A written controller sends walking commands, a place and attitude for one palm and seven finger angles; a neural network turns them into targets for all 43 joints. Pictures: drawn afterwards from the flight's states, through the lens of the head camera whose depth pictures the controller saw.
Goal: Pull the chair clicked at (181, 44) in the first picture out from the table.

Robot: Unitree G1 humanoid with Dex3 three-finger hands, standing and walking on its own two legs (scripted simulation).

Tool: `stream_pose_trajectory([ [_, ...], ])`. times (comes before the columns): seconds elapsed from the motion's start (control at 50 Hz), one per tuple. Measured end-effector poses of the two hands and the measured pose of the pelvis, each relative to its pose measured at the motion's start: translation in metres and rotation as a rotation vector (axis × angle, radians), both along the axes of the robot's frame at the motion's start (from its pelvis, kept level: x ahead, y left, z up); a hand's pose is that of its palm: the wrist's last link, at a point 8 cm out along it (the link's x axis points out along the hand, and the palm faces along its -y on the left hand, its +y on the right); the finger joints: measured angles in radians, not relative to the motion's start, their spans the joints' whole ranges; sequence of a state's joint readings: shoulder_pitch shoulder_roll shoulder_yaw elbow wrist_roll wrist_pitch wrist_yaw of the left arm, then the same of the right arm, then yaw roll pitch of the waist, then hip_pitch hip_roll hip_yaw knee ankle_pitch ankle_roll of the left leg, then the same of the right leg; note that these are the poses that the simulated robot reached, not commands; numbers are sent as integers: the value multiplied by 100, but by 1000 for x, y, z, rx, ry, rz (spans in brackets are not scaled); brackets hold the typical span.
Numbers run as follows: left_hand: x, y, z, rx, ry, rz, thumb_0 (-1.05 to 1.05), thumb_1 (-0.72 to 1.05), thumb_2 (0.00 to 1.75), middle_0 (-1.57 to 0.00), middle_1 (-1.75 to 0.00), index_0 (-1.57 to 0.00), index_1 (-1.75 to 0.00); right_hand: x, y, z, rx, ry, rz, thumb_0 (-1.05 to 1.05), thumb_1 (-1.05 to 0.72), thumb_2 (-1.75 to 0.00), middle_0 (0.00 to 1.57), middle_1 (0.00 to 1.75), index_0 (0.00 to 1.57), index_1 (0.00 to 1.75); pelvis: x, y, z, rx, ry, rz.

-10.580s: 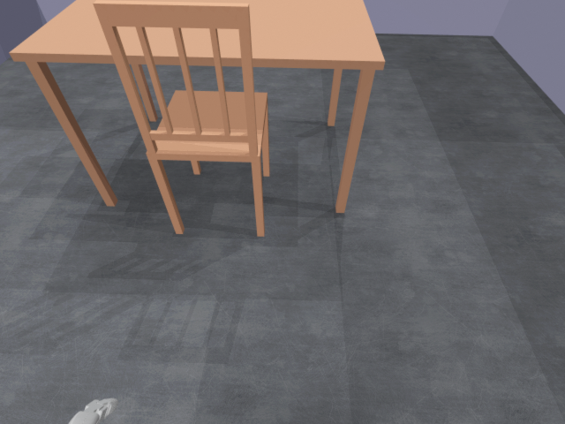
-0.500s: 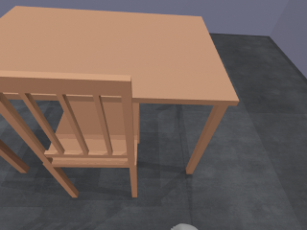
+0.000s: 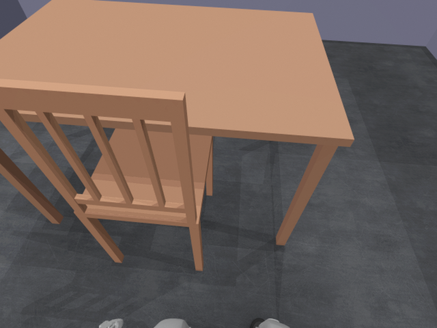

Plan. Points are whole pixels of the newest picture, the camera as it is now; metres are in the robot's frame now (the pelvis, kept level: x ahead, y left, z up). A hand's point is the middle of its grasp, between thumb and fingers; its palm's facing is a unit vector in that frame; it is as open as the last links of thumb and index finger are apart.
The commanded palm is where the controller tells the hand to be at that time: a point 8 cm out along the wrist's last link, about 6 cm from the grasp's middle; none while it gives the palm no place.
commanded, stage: come to a stop and stand still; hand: left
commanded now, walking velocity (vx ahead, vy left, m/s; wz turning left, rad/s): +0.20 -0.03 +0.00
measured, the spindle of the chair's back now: (113, 165) +0.46 +0.30 -0.04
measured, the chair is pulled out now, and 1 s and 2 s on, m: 0.00 0.00 0.00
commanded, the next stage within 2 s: look again from close up in 1.04 s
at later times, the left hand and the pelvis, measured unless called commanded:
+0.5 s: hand out of the picture -0.04 +0.20 -0.16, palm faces -0.04 -0.98 -0.17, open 7.4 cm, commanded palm none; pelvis -0.04 +0.02 +0.02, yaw -2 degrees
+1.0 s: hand out of the picture -0.06 +0.12 -0.16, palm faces +0.06 -0.99 -0.15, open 7.3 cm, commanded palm none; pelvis -0.03 -0.04 +0.02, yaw +0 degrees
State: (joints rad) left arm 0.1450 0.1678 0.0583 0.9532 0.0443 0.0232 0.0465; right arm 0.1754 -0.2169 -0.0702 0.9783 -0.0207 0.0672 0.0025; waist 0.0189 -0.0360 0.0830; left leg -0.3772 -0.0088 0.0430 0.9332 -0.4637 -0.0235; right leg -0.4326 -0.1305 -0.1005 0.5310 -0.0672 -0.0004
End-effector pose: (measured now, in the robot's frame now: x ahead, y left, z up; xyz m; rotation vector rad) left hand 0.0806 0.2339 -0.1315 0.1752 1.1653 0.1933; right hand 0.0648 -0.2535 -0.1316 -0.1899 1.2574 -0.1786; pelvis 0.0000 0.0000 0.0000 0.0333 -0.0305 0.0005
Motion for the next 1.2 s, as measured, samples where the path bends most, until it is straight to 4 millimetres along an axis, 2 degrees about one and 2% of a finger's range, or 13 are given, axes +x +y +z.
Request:
stream_pose_trajectory([
  [0.06,-22,19,-11,-16,23,11,0,91,90,-21,-30,-20,-30,-6,13,9,-22,-70,6,0,-92,-90,19,30,19,30,-12,14,-4,-17,3,-10],
  [0.1,-38,31,-15,-28,55,18,0,91,90,-21,-30,-20,-30,-24,25,13,-35,-80,-7,-1,-92,-90,19,30,19,30,-21,22,-3,-17,-4,-18],
  [0.16,-61,41,-7,-47,98,31,1,91,90,-21,-30,-20,-30,-58,44,20,-25,-23,-18,-1,-92,-90,19,30,19,30,-28,31,9,-37,4,-22],
  [0.3,-120,50,2,-64,208,34,1,91,90,-20,-30,-19,-30,-125,80,22,34,104,-74,0,-91,-90,20,30,20,30,-34,40,22,-46,37,-20],
  [0.36,-135,46,2,-67,275,16,1,91,90,-20,-30,-19,-30,-153,88,21,50,153,-117,0,-91,-90,20,30,20,30,-36,38,23,-37,44,-28],
  [0.44,-133,33,3,-70,303,-17,1,91,90,-20,-29,-19,-30,-188,91,20,74,238,-161,0,-91,-90,20,30,20,30,-40,32,22,-30,48,-36],
  [0.52,-111,11,4,-69,256,-47,1,91,90,-20,-29,-19,-30,-214,85,16,103,320,-184,0,-91,-90,20,30,20,30,-43,19,21,-25,49,-31],
  [0.58,-96,-1,2,-34,200,-49,2,93,90,-20,-30,-19,-30,-224,74,7,128,355,-196,0,-91,-90,20,30,20,30,-42,4,14,-3,46,-29],
  [0.64,-89,-14,6,-18,162,-32,2,95,90,-20,-30,-19,-30,-218,60,0,140,358,-179,0,-91,-90,20,30,20,30,-39,-9,14,-19,25,-18],
  [0.74,-92,-29,6,-26,143,-3,2,96,90,-20,-30,-20,-30,-183,38,-4,126,289,-129,0,-91,-90,20,30,19,30,-33,-22,15,-32,9,-6],
  [0.92,-128,-57,3,-80,232,37,1,94,90,-20,-30,-19,-30,-111,13,-3,86,140,-48,0,-92,-90,19,30,19,30,-32,-34,17,-30,0,-6],
  [1.06,-155,-73,2,-115,295,64,1,91,90,-20,-30,-20,-30,-91,-4,2,52,116,-27,1,-93,-90,19,30,19,30,-31,-36,18,-31,-2,-6],
  [1.2,-161,-69,3,-97,297,51,1,91,90,-21,-30,-20,-30,-86,-3,2,49,99,-26,1,-93,-90,19,30,19,30,-35,-31,17,-45,10,-18],
])
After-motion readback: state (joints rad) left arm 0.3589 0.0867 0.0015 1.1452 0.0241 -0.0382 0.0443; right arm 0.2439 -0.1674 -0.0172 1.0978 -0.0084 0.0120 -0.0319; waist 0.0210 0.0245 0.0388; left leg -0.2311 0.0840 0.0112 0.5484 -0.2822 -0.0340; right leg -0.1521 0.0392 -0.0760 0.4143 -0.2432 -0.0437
